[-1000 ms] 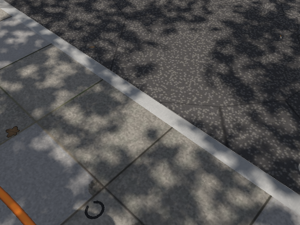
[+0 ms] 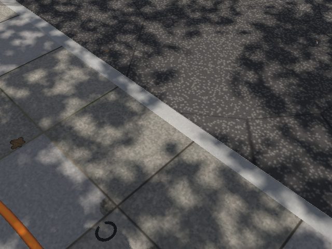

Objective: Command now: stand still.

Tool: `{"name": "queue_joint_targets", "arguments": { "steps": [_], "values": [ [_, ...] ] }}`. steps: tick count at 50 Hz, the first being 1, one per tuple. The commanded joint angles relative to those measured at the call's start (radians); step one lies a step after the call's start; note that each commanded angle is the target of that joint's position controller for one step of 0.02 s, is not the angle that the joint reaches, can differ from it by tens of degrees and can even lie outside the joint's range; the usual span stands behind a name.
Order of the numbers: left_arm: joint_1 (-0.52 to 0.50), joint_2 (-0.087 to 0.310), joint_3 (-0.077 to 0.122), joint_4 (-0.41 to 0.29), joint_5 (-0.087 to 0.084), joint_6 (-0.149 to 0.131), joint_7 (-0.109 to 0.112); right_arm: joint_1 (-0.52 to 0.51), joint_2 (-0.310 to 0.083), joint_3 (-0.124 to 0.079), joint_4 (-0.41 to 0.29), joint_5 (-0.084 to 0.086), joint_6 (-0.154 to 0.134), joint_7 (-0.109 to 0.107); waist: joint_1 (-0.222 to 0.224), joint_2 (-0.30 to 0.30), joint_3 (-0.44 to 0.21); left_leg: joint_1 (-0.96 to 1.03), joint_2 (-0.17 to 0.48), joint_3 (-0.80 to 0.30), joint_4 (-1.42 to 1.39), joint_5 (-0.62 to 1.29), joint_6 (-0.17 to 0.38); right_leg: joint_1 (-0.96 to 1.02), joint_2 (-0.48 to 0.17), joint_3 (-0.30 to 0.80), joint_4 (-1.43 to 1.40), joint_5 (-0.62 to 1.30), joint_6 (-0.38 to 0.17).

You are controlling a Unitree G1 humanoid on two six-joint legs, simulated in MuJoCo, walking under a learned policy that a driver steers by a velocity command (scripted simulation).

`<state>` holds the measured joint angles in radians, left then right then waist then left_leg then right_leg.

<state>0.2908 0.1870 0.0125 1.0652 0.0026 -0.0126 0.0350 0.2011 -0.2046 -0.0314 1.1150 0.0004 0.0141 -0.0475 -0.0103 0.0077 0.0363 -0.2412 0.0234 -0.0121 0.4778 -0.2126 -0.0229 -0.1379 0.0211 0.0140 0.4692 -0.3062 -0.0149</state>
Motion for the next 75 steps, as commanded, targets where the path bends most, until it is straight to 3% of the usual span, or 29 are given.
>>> {"name": "queue_joint_targets", "arguments": {
  "steps": [1,41,42,44,45,47,48,49,50,52,53,54,55,56,57,59,61,62,64,66,67,68,69,70,71,72,75],
  "values": [
    [0.059,0.094,0.014,-0.011,-0.001,-0.006,0.002,0.029,-0.095,-0.013,-0.02,0.0,-0.006,-0.003,0.001,-0.009,0.018,0.071,0.01,-0.008,-0.056,0.108,0.025,-0.118,-0.035,0.03,-0.113,0.125,-0.013],
    [0.131,0.061,0.007,0.021,-0.005,-0.005,0.005,0.105,-0.063,-0.004,-0.011,0.004,-0.01,-0.007,0.007,-0.007,0.032,0.059,0.004,-0.009,-0.048,0.123,0.031,-0.123,-0.032,0.016,-0.105,0.132,-0.01],
    [0.151,0.051,0.005,0.032,-0.005,-0.004,0.006,0.123,-0.051,-0.001,-0.001,0.004,-0.009,-0.007,0.007,-0.012,0.007,0.07,-0.01,0.007,-0.044,0.028,0.031,-0.114,-0.024,0.008,-0.113,0.031,-0.014],
    [0.15,0.093,0.02,0.024,-0.017,0.001,0.012,0.123,-0.06,-0.008,-0.002,0.013,-0.009,-0.01,0.013,-0.049,0.053,-0.004,-0.06,0.056,0.025,-0.29,0.045,-0.157,-0.032,0.044,-0.13,-0.317,-0.059],
    [0.155,0.111,0.026,0.013,-0.022,-0.002,0.014,0.103,-0.063,-0.009,-0.015,0.013,-0.016,-0.008,0.023,-0.067,0.1,-0.078,-0.063,0.058,0.062,-0.374,0.055,-0.182,-0.072,0.101,-0.162,-0.455,-0.09],
    [0.207,0.169,0.047,0.011,-0.034,-0.022,0.01,0.043,-0.022,0.0,-0.052,0.017,-0.05,0.007,0.055,-0.171,0.151,-0.215,-0.062,0.089,0.234,-0.263,0.058,-0.136,-0.235,0.327,-0.277,-0.571,-0.18],
    [0.199,0.19,0.058,0.005,-0.035,-0.031,0.009,0.018,-0.02,0.001,-0.068,0.02,-0.069,0.017,0.059,-0.195,0.178,-0.261,-0.02,0.057,0.323,-0.212,0.072,-0.138,-0.318,0.434,-0.32,-0.548,-0.228],
    [0.18,0.18,0.057,-0.007,-0.028,-0.041,0.007,0.006,-0.029,-0.002,-0.081,0.026,-0.085,0.027,0.05,-0.183,0.191,-0.308,0.01,0.029,0.372,-0.243,0.089,-0.121,-0.35,0.469,-0.331,-0.491,-0.247],
    [0.14,0.164,0.053,-0.022,-0.024,-0.047,0.004,0.005,-0.029,-0.001,-0.091,0.03,-0.096,0.032,0.033,-0.167,0.204,-0.321,0.029,0.012,0.33,-0.272,0.102,-0.103,-0.338,0.432,-0.298,-0.346,-0.23],
    [0.061,0.146,0.047,-0.044,-0.032,-0.037,-0.001,0.107,-0.026,-0.006,-0.055,0.026,-0.107,0.037,-0.036,-0.12,0.141,-0.091,-0.014,0.075,0.034,-0.143,0.106,-0.123,-0.219,0.223,-0.161,-0.007,-0.142],
    [0.074,0.146,0.048,-0.043,-0.032,-0.028,-0.001,0.167,-0.05,-0.02,-0.024,0.015,-0.101,0.036,-0.041,-0.092,0.083,0.054,-0.057,0.093,-0.009,0.013,0.08,-0.153,-0.163,0.155,-0.077,0.133,-0.104],
    [0.077,0.129,0.04,-0.048,-0.025,-0.028,0.003,0.25,-0.098,-0.038,-0.008,0.01,-0.092,0.034,-0.061,0.0,0.015,0.177,0.009,-0.007,-0.041,0.141,0.084,-0.191,-0.091,0.064,0.089,0.229,-0.052],
    [0.114,0.054,0.019,-0.061,-0.005,-0.034,0.012,0.33,-0.205,-0.061,-0.004,0.017,-0.083,0.032,-0.067,0.233,-0.053,0.317,0.186,-0.264,-0.104,0.357,0.18,-0.35,0.038,-0.054,0.331,0.014,0.028],
    [0.126,0.039,0.014,-0.055,-0.011,-0.035,0.013,0.379,-0.149,-0.037,0.005,-0.005,-0.087,0.038,-0.074,0.265,-0.103,0.296,0.344,-0.494,-0.182,0.504,0.287,-0.365,0.029,0.017,0.518,-0.303,0.052],
    [0.142,0.061,0.024,-0.043,-0.027,-0.029,0.011,0.295,-0.096,-0.017,-0.017,-0.01,-0.097,0.036,-0.019,0.152,-0.05,0.223,0.356,-0.436,-0.156,0.544,0.294,-0.369,-0.024,0.072,0.657,-0.315,0.051],
    [0.106,0.063,0.029,-0.033,-0.021,-0.026,0.007,0.157,-0.1,-0.01,-0.066,-0.008,-0.101,0.038,0.017,0.065,-0.015,0.142,0.275,-0.243,-0.144,0.611,0.241,-0.367,-0.076,0.063,0.649,-0.216,0.044],
    [0.071,0.058,0.034,-0.035,-0.019,-0.021,0.01,0.108,-0.059,0.008,-0.073,-0.013,-0.092,0.033,0.039,0.083,-0.006,0.097,0.178,-0.096,-0.14,0.695,0.185,-0.287,-0.095,0.034,0.461,-0.124,0.048],
    [0.056,0.045,0.03,-0.035,-0.022,-0.019,0.01,0.125,-0.061,0.01,-0.066,-0.017,-0.086,0.029,0.034,0.101,-0.016,0.104,0.152,-0.061,-0.124,0.742,0.177,-0.251,-0.082,0.012,0.373,-0.104,0.054],
    [0.021,0.042,0.026,-0.042,-0.028,-0.012,0.013,0.15,-0.096,0.006,-0.056,-0.014,-0.073,0.019,0.022,0.103,-0.045,0.131,0.141,-0.047,-0.094,0.786,0.187,-0.191,-0.057,-0.017,0.231,-0.081,0.059],
    [0.024,0.05,0.026,-0.036,-0.03,0.001,0.016,0.127,-0.123,0.0,-0.06,0.004,-0.061,0.015,0.037,0.086,-0.062,0.114,0.153,-0.067,-0.084,0.712,0.198,-0.105,-0.051,-0.029,0.077,0.046,0.053],
    [0.032,0.053,0.025,-0.03,-0.022,0.009,0.016,0.119,-0.126,-0.003,-0.059,0.019,-0.057,0.017,0.052,0.074,-0.05,0.074,0.141,-0.064,-0.089,0.614,0.178,-0.034,-0.052,-0.028,-0.034,0.198,0.039],
    [0.032,0.084,0.031,-0.028,-0.007,0.018,0.018,0.148,-0.13,-0.009,-0.049,0.023,-0.059,0.022,0.045,0.048,-0.048,0.04,0.118,-0.07,-0.111,0.449,0.147,0.029,-0.07,0.006,-0.047,0.322,0.024],
    [0.031,0.115,0.035,-0.034,0.0,0.027,0.023,0.158,-0.122,-0.01,-0.049,0.009,-0.063,0.028,0.03,0.003,-0.04,-0.004,0.083,-0.056,-0.126,0.232,0.12,0.076,-0.112,0.044,-0.04,0.436,0.007],
    [-0.018,0.16,0.047,-0.032,-0.017,0.03,0.021,0.206,-0.069,-0.005,-0.043,-0.002,-0.061,0.033,-0.026,-0.104,-0.001,-0.031,0.009,-0.006,-0.153,0.118,0.09,0.059,-0.102,0.033,0.021,0.447,-0.024],
    [-0.041,0.131,0.047,-0.034,-0.025,0.028,0.018,0.206,-0.052,-0.002,-0.034,-0.007,-0.058,0.032,-0.009,-0.088,0.014,-0.024,-0.007,0.01,-0.142,0.118,0.073,0.045,-0.089,0.026,0.031,0.398,-0.03],
    [-0.037,0.103,0.045,-0.027,-0.021,0.024,0.016,0.181,-0.059,-0.003,-0.036,0.0,-0.056,0.031,0.007,-0.053,0.025,-0.015,-0.012,0.023,-0.121,0.166,0.065,0.03,-0.086,0.031,0.027,0.407,-0.024],
    [-0.047,0.104,0.051,-0.016,-0.016,0.002,0.01,0.179,-0.063,-0.004,-0.038,-0.001,-0.04,0.021,0.004,-0.03,-0.025,0.051,-0.001,0.029,-0.079,0.308,0.061,0.029,-0.082,0.028,0.029,0.491,-0.02]
  ]
}}
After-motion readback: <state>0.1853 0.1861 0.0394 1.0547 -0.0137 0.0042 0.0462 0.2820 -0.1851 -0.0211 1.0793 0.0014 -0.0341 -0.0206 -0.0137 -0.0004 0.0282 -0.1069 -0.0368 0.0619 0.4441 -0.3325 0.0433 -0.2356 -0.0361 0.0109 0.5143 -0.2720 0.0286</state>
